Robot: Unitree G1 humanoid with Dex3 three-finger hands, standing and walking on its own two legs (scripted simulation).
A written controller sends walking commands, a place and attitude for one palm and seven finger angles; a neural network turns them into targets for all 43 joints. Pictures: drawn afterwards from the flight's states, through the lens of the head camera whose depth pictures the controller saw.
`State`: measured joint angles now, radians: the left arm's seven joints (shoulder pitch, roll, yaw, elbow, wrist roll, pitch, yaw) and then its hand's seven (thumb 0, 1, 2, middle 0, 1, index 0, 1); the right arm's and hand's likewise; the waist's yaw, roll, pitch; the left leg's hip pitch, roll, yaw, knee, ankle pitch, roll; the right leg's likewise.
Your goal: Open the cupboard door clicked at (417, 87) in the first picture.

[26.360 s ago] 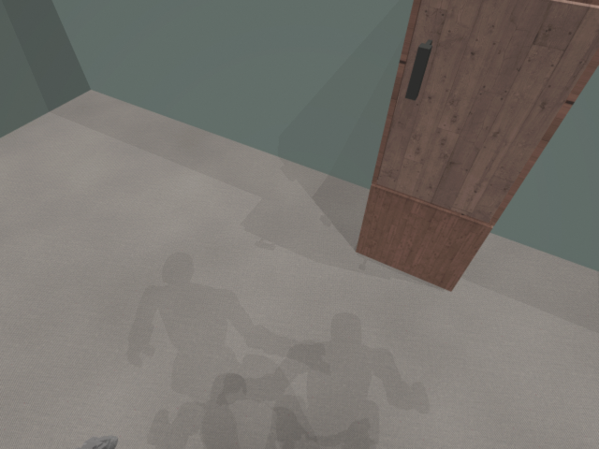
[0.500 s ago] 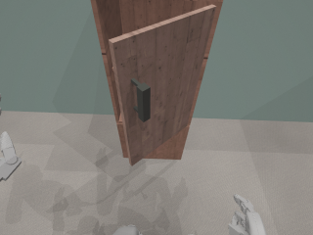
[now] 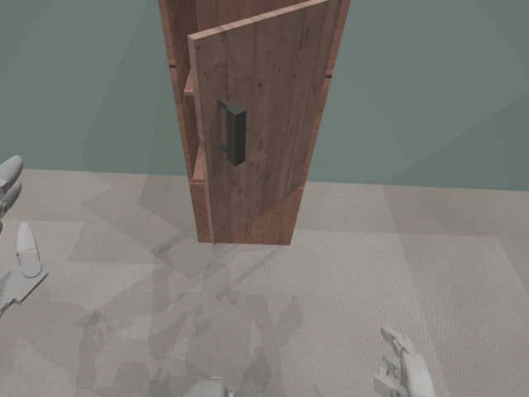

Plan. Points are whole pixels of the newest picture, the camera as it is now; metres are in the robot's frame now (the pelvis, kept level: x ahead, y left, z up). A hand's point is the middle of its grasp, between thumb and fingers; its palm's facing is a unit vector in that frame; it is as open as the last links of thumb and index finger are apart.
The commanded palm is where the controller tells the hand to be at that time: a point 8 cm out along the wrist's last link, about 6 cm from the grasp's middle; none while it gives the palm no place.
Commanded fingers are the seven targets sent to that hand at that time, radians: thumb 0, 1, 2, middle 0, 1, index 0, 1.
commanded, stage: stop stepping back and stand still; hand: left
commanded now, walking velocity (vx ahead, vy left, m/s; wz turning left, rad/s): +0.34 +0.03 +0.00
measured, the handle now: (229, 131) +0.56 +0.13 +0.07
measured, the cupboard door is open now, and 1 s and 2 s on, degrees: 42 42 42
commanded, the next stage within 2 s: let the arm hang, fingers relaxed in 1.12 s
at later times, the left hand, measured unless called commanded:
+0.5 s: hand out of the picture +0.12 +0.26 +0.17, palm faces +0.47 -0.78 -0.42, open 7.4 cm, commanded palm +0.06 +0.29 +0.18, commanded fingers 0.00 0.90 0.90 -0.20 -0.30 -0.20 -0.30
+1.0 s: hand out of the picture +0.12 +0.29 +0.15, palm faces +0.41 -0.78 -0.47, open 7.4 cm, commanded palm +0.06 +0.33 +0.18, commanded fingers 0.00 0.90 0.90 -0.20 -0.30 -0.20 -0.30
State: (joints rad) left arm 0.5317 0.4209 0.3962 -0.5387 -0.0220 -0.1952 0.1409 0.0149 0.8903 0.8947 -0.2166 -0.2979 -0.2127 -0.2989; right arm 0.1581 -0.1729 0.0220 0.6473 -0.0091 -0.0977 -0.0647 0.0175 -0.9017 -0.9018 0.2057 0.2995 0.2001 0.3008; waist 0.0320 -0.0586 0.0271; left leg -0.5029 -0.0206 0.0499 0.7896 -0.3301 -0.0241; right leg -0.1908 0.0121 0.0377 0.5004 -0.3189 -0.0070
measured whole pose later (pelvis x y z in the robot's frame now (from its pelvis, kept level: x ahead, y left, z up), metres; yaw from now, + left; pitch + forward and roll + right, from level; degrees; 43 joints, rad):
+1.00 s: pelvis -0.08 +0.03 +0.00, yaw +0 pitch +0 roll -1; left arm 0.56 0.39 0.40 -0.46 -0.04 -0.20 0.14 0.02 0.89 0.89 -0.22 -0.30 -0.21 -0.30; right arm 0.20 -0.18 0.02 0.62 -0.01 -0.14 -0.06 0.02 -0.90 -0.90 0.21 0.30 0.20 0.30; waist 0.01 0.01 0.03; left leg -0.27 0.05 0.08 0.48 -0.20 0.01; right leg -0.17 0.01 -0.04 0.45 -0.27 0.00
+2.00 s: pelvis -0.10 +0.03 +0.00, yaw +3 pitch -2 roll +0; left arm 0.32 0.16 0.02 1.15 0.01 0.01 0.03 0.01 0.91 0.89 -0.20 -0.29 -0.20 -0.30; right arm 0.29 -0.13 -0.02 1.13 -0.03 0.02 -0.02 0.01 -0.91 -0.90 0.20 0.30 0.20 0.30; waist -0.01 0.04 0.04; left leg -0.28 0.02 0.05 0.45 -0.15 0.02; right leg -0.19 -0.02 -0.08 0.47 -0.25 -0.01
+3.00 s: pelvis -0.06 +0.01 +0.01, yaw +3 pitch -2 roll +0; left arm 0.22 0.19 0.01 1.15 0.01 -0.01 0.02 0.01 0.91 0.89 -0.20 -0.30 -0.20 -0.30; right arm 0.18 -0.20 -0.01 1.14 -0.02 0.00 -0.03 0.01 -0.91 -0.90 0.20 0.30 0.20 0.30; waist 0.00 0.01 0.06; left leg -0.18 0.03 0.04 0.37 -0.16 -0.01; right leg -0.07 0.00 -0.08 0.35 -0.25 -0.02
